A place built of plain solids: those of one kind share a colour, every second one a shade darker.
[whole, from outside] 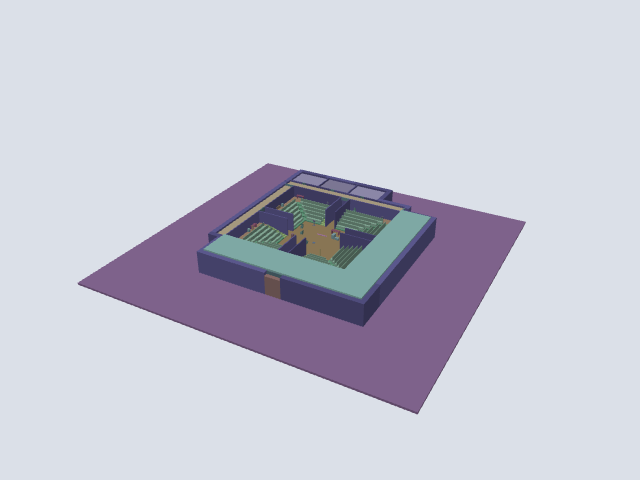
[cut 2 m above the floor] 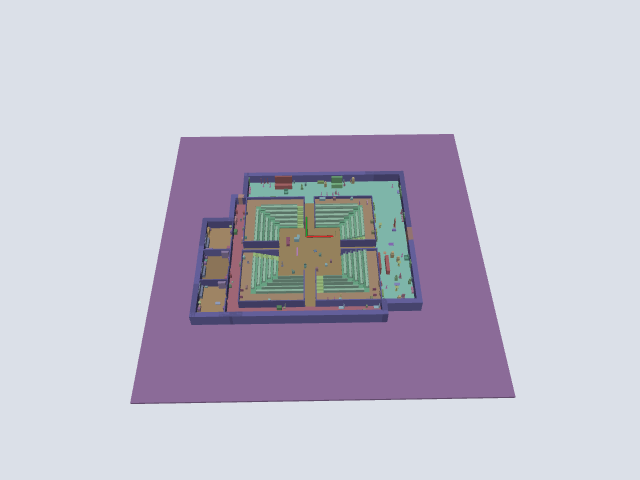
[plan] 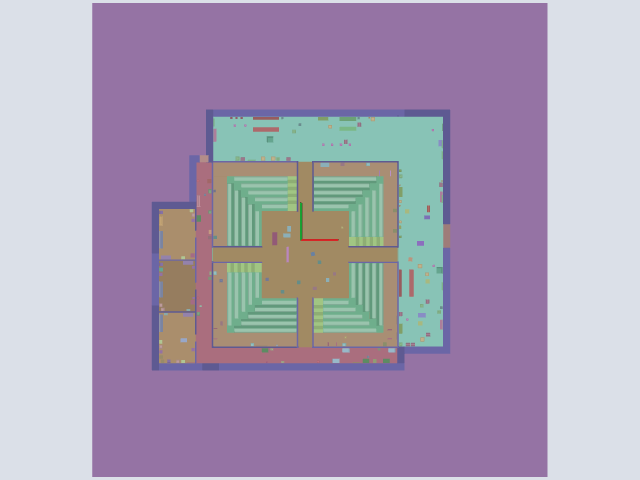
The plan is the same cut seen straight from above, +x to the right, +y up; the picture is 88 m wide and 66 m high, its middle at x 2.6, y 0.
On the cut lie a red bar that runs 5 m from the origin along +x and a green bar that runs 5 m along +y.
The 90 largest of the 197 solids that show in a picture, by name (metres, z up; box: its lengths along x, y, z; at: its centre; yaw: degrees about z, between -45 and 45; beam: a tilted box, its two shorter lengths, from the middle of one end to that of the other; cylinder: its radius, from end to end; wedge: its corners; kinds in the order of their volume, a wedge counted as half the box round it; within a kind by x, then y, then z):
{
 "ground_under_all_1": {"box": [62.6, 65.21, 0.4], "at": [2.58, 0.0, -0.75]},
 "wall_1": {"box": [1.0, 8.95, 4.55], "at": [-20.03, -13.48, 1.68]},
 "wall_2": {"box": [1.0, 8.95, 4.55], "at": [-20.03, -6.34, 1.68]},
 "wall_3": {"box": [1.0, 8.95, 4.55], "at": [-20.03, 0.8, 1.68]},
 "wall_4": {"box": [6.15, 1.0, 4.55], "at": [-17.45, 4.78, 1.68]},
 "wall_5": {"box": [6.95, 1.0, 4.55], "at": [-17.05, -17.45, 1.68]},
 "wall_6": {"box": [5.35, 0.2, 4.55], "at": [-17.05, -2.77, 1.68]},
 "wall_7": {"box": [1.0, 7.29, 4.55], "at": [-14.88, 8.01, 1.68]},
 "wall_8": {"box": [4.1, 1.0, 4.55], "at": [-13.32, -17.45, 1.68]},
 "wall_9": {"box": [1.0, 7.3, 4.55], "at": [-12.58, 14.3, 1.68]},
 "wall_10": {"box": [0.2, 11.93, 4.55], "at": [-12.18, -8.89, 1.68]},
 "wall_11": {"box": [0.2, 11.93, 4.55], "at": [-12.18, 4.89, 1.68]},
 "wall_12": {"box": [0.2, 11.93, 4.55], "at": [-12.18, 4.89, 1.68]},
 "wall_13": {"box": [6.95, 0.2, 4.55], "at": [-8.8, -3.08, 1.68]},
 "wall_14": {"box": [6.95, 0.2, 4.55], "at": [-8.8, -0.93, 1.68]},
 "wall_15": {"box": [11.93, 0.2, 4.55], "at": [-6.31, -14.75, 1.68]},
 "wall_16": {"box": [11.93, 0.2, 4.55], "at": [-6.31, 10.75, 1.68]},
 "wall_17": {"box": [0.2, 6.95, 4.55], "at": [-0.5, -11.38, 1.68]},
 "wall_18": {"box": [0.2, 6.95, 4.55], "at": [-0.5, 7.38, 1.68]},
 "wall_19": {"box": [27.3, 1.0, 4.55], "at": [0.57, -17.45, 1.68]},
 "wall_20": {"box": [27.3, 1.0, 4.55], "at": [0.57, 17.45, 1.68]},
 "wall_21": {"box": [0.2, 6.95, 4.55], "at": [1.65, -11.38, 1.68]},
 "wall_22": {"box": [0.2, 6.95, 4.55], "at": [1.65, 7.38, 1.68]},
 "wall_23": {"box": [11.93, 0.2, 4.55], "at": [7.46, -14.75, 1.68]},
 "wall_24": {"box": [11.93, 0.2, 4.55], "at": [7.46, 10.75, 1.68]},
 "wall_25": {"box": [6.95, 0.2, 4.55], "at": [9.95, -3.08, 1.68]},
 "wall_26": {"box": [6.95, 0.2, 4.55], "at": [9.95, -0.93, 1.68]},
 "wall_27": {"box": [0.2, 11.93, 4.55], "at": [13.32, -8.89, 1.68]},
 "wall_28": {"box": [0.2, 11.93, 4.55], "at": [13.32, 4.89, 1.68]},
 "wall_29": {"box": [1.0, 3.3, 4.55], "at": [13.73, -16.3, 1.68]},
 "wall_30": {"box": [8.1, 1.0, 4.55], "at": [16.48, 17.45, 1.68]},
 "wall_31": {"box": [7.3, 1.0, 4.55], "at": [16.88, -15.15, 1.68]},
 "wall_32": {"box": [1.0, 14.6, 4.55], "at": [20.03, -8.35, 1.68]},
 "wall_33": {"box": [1.0, 15.8, 4.55], "at": [20.03, 10.05, 1.68]},
 "floor_arena_1": {"box": [25.5, 25.5, 0.6], "at": [0.57, -2.0, -0.3]},
 "step_bank_tier_1": {"box": [0.95, 8.33, 1.95], "at": [-9.7, -8.59, 0.38]},
 "step_bank_tier_2": {"box": [0.95, 8.63, 1.95], "at": [-9.7, 3.49, 0.38]},
 "step_bank_tier_3": {"box": [0.95, 7.38, 1.68], "at": [-8.75, -8.11, 0.24]},
 "step_bank_tier_4": {"box": [0.95, 7.68, 1.68], "at": [-8.75, 3.01, 0.24]},
 "step_bank_tier_5": {"box": [0.95, 6.43, 1.41], "at": [-7.8, -7.64, 0.1]},
 "step_bank_tier_6": {"box": [0.95, 6.73, 1.41], "at": [-7.8, 2.54, 0.1]},
 "step_bank_tier_7": {"box": [0.95, 5.48, 1.14], "at": [-6.85, -7.16, -0.03]},
 "step_bank_tier_8": {"box": [0.95, 5.78, 1.14], "at": [-6.85, 2.06, -0.03]},
 "step_bank_tier_9": {"box": [8.33, 0.95, 1.95], "at": [-6.01, 8.28, 0.38]},
 "step_bank_tier_10": {"box": [7.38, 0.95, 1.68], "at": [-5.54, 7.33, 0.24]},
 "step_bank_tier_11": {"box": [6.43, 0.95, 1.41], "at": [-5.06, 6.38, 0.1]},
 "step_bank_tier_12": {"box": [8.63, 0.95, 1.95], "at": [-4.91, -12.28, 0.38]},
 "step_bank_tier_13": {"box": [5.48, 0.95, 1.14], "at": [-4.59, 5.42, -0.03]},
 "step_bank_tier_14": {"box": [7.68, 0.95, 1.68], "at": [-4.44, -11.32, 0.24]},
 "step_bank_tier_15": {"box": [6.73, 0.95, 1.41], "at": [-3.96, -10.38, 0.1]},
 "step_bank_tier_16": {"box": [5.78, 0.95, 1.14], "at": [-3.49, -9.43, -0.03]},
 "step_bank_tier_17": {"box": [5.78, 0.95, 1.14], "at": [4.64, 5.42, -0.03]},
 "step_bank_tier_18": {"box": [6.73, 0.95, 1.41], "at": [5.11, 6.38, 0.1]},
 "step_bank_tier_19": {"box": [7.68, 0.95, 1.68], "at": [5.59, 7.33, 0.24]},
 "step_bank_tier_20": {"box": [5.48, 0.95, 1.14], "at": [5.74, -9.43, -0.03]},
 "step_bank_tier_21": {"box": [8.63, 0.95, 1.95], "at": [6.06, 8.28, 0.38]},
 "step_bank_tier_22": {"box": [6.43, 0.95, 1.41], "at": [6.21, -10.38, 0.1]},
 "step_bank_tier_23": {"box": [7.38, 0.95, 1.68], "at": [6.69, -11.32, 0.24]},
 "step_bank_tier_24": {"box": [8.33, 0.95, 1.95], "at": [7.16, -12.28, 0.38]},
 "step_bank_tier_25": {"box": [0.95, 5.78, 1.14], "at": [8.0, -6.06, -0.03]},
 "step_bank_tier_26": {"box": [0.95, 5.48, 1.14], "at": [8.0, 3.16, -0.03]},
 "step_bank_tier_27": {"box": [0.95, 6.73, 1.41], "at": [8.95, -6.54, 0.1]},
 "step_bank_tier_28": {"box": [0.95, 6.43, 1.41], "at": [8.95, 3.64, 0.1]},
 "step_bank_tier_29": {"box": [0.95, 7.68, 1.68], "at": [9.9, -7.01, 0.24]},
 "step_bank_tier_30": {"box": [0.95, 7.38, 1.68], "at": [9.9, 4.11, 0.24]},
 "step_bank_tier_31": {"box": [0.95, 8.63, 1.95], "at": [10.85, -7.49, 0.38]},
 "step_bank_tier_32": {"box": [0.95, 8.33, 1.95], "at": [10.85, 4.59, 0.38]},
 "step_bank_head_1": {"box": [2.0, 11.58, 1.95], "at": [-11.18, -8.96, 0.38]},
 "step_bank_head_2": {"box": [2.0, 9.58, 1.95], "at": [-11.18, 3.96, 0.38]},
 "step_bank_head_3": {"box": [11.58, 2.0, 1.95], "at": [-6.39, 9.75, 0.38]},
 "step_bank_head_4": {"box": [9.58, 2.0, 1.95], "at": [-5.39, -13.75, 0.38]},
 "step_bank_head_5": {"box": [9.58, 2.0, 1.95], "at": [6.54, 9.75, 0.38]},
 "step_bank_head_6": {"box": [11.58, 2.0, 1.95], "at": [7.54, -13.75, 0.38]},
 "step_bank_head_7": {"box": [2.0, 9.58, 1.95], "at": [12.32, -7.96, 0.38]},
 "step_bank_head_8": {"box": [2.0, 11.58, 1.95], "at": [12.32, 4.96, 0.38]},
 "floor_foyer_1": {"box": [25.5, 6.3, 0.6], "at": [0.57, 13.9, -0.3]},
 "floor_foyer_2": {"box": [6.3, 31.8, 0.6], "at": [16.48, 1.15, -0.3]},
 "ceil_foyer_1": {"box": [25.5, 6.3, 0.3], "at": [0.57, 13.9, 4.15]},
 "ceil_foyer_2": {"box": [6.3, 31.8, 0.3], "at": [16.48, 1.15, 4.15]},
 "floor_service_1": {"box": [2.3, 27.8, 0.6], "at": [-13.32, -3.15, -0.3]},
 "floor_service_2": {"box": [25.5, 2.3, 0.6], "at": [0.57, -15.9, -0.3]},
 "floor_dressing_1": {"box": [5.15, 7.14, 0.6], "at": [-17.05, -13.48, -0.3]},
 "floor_dressing_2": {"box": [5.15, 7.14, 0.6], "at": [-17.05, -6.34, -0.3]},
 "floor_dressing_3": {"box": [5.15, 7.14, 0.6], "at": [-17.05, 0.8, -0.3]},
 "ceil_service_1": {"box": [2.3, 27.8, 0.3], "at": [-13.32, -3.15, 3.4]},
 "ceil_service_2": {"box": [25.5, 2.3, 0.3], "at": [0.57, -15.9, 3.4]},
 "ceil_dressing_1": {"box": [5.15, 7.14, 0.3], "at": [-17.05, -13.48, 3.4]},
 "ceil_dressing_2": {"box": [5.15, 7.14, 0.3], "at": [-17.05, -6.34, 3.4]},
 "ceil_dressing_3": {"box": [5.15, 7.14, 0.3], "at": [-17.05, 0.8, 3.4]},
 "door_leaf_1": {"box": [0.97, 3.2, 3.87], "at": [20.04, 0.55, 1.33]}
}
